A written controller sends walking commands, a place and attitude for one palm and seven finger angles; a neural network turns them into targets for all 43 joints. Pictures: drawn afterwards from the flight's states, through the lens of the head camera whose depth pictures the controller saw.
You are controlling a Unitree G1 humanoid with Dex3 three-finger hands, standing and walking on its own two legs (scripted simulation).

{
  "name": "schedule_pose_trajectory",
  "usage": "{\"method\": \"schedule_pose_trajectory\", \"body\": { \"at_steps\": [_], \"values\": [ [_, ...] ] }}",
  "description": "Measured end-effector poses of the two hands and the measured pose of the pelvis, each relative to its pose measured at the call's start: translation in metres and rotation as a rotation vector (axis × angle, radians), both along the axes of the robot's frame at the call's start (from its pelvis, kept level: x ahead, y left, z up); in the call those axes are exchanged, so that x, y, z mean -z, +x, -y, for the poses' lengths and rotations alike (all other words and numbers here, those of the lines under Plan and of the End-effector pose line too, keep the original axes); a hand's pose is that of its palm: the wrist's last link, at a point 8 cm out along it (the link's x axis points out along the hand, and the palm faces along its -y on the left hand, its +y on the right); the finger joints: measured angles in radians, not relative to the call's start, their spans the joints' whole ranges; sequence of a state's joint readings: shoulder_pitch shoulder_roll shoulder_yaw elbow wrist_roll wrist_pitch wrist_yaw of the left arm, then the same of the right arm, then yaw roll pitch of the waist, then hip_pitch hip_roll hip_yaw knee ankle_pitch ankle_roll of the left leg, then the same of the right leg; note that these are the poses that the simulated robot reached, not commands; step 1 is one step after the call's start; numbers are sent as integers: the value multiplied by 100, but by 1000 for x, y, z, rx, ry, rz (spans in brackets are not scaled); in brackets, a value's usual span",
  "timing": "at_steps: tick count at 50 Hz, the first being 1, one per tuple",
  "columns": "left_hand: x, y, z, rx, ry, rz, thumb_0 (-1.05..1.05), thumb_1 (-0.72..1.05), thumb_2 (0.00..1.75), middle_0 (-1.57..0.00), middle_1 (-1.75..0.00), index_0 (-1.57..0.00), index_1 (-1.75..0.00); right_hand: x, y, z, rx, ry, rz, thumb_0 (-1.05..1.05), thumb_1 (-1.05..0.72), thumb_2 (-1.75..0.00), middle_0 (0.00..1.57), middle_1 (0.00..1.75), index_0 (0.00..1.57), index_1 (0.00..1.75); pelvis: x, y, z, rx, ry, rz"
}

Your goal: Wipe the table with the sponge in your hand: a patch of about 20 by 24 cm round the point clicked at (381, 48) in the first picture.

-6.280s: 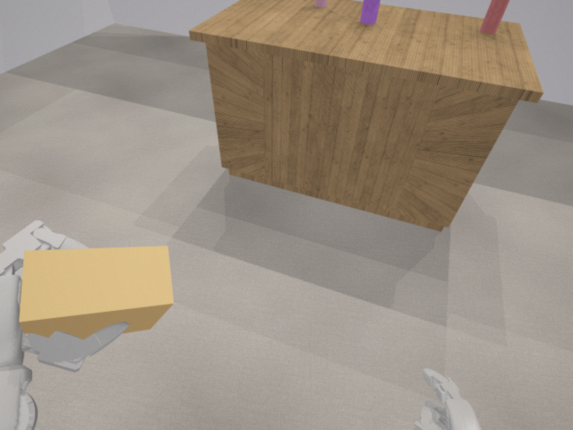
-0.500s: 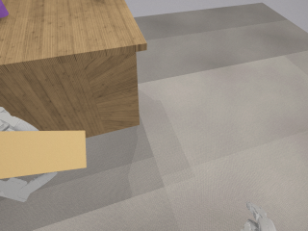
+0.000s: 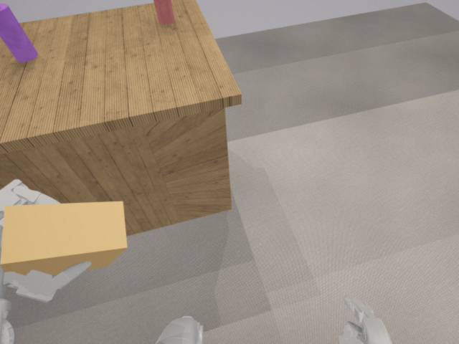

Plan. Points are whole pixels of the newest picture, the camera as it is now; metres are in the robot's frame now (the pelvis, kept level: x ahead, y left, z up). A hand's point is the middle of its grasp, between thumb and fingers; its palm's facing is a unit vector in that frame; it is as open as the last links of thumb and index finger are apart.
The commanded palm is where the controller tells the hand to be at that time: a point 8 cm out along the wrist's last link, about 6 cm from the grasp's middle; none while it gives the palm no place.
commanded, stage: take the last steps up to it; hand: left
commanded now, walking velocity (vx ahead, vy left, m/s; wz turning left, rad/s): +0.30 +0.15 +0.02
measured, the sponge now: (83, 239) +0.23 +0.21 +0.13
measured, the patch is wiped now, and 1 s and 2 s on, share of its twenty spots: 0.00 0.00 0.00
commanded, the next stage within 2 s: come to a stop and stand still in 0.78 s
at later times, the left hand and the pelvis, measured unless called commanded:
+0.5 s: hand (43, 154) +0.34 +0.29 +0.17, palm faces +0.34 -0.77 -0.53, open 10.1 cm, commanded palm +0.29 +0.35 +0.17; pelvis +0.13 +0.07 -0.02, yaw +0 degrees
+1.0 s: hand (4, 114) +0.42 +0.39 +0.18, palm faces +0.42 -0.80 -0.43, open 10.1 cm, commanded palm +0.35 +0.42 +0.17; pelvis +0.19 +0.14 -0.01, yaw +0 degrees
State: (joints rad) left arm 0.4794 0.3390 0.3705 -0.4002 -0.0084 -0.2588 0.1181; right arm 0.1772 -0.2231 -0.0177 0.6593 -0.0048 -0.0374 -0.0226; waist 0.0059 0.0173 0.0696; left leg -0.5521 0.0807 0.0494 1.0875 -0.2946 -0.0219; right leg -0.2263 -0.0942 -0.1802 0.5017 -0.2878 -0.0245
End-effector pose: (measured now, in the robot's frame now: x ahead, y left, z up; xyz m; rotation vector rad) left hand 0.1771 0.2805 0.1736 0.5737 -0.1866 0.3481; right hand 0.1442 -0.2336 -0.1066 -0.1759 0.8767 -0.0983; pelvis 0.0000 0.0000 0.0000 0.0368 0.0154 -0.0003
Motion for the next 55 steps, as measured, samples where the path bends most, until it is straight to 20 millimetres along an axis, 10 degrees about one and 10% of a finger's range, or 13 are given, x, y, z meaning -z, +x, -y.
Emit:
{"method": "schedule_pose_trajectory", "body": {
  "at_steps": [8,15,22,29,42,50,55],
  "values": [
    [-13,49,-22,117,13,123,-1,-48,99,-76,-134,-75,-134,-19,47,-8,29,-144,48,1,-90,-90,20,30,20,30,9,46,-43,11,-12,1],
    [-21,100,-65,105,55,190,-1,-48,99,-76,-134,-75,-134,-19,87,-63,87,-43,122,1,-91,-90,20,30,19,30,12,78,-66,26,-26,1],
    [-22,119,-57,113,40,106,-1,-48,99,-75,-134,-75,-134,-4,109,-102,41,71,103,1,-90,-90,21,30,20,30,9,113,-74,27,-24,-4],
    [-15,135,-66,34,63,85,-1,-48,99,-76,-134,-75,-134,24,137,-96,-9,63,15,1,-90,-90,21,30,20,30,17,140,-74,-9,-18,25],
    [-10,176,-100,103,-12,113,-1,-48,99,-76,-134,-75,-134,-27,187,-87,21,-139,86,1,-91,-90,20,30,19,30,7,175,-118,-5,-10,18],
    [-23,198,-151,64,25,208,-1,-48,99,-76,-134,-75,-134,-30,205,-147,37,-53,142,1,-91,-90,20,30,19,30,8,191,-143,7,-36,27],
    [-15,198,-146,51,-49,149,-1,-48,99,-75,-134,-75,-134,-26,203,-180,-28,32,127,1,-90,-90,21,30,20,30,3,194,-144,15,-43,26]
  ]
}}
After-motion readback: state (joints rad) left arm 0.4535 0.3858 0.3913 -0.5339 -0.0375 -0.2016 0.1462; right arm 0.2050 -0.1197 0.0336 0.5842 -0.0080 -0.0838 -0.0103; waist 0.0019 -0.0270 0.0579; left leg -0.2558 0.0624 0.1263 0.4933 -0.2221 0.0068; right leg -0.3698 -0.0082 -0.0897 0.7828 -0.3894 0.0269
